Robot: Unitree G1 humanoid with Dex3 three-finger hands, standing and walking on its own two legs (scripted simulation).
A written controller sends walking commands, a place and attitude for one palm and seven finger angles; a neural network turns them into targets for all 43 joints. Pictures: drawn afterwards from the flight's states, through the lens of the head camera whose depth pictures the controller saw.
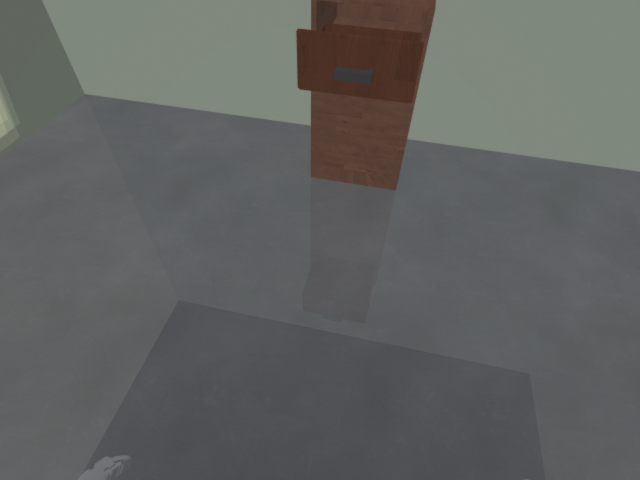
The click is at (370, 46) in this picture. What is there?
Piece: drawer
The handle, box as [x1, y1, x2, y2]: [334, 64, 372, 83]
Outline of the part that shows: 335,68 334,79 370,83 371,81 372,68 370,68 368,71 342,68 340,64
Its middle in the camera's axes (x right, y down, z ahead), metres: +0.10 -0.51 +1.19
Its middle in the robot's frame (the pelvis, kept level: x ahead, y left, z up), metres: +1.24 -0.04 -0.06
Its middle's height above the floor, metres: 0.71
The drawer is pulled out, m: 0.30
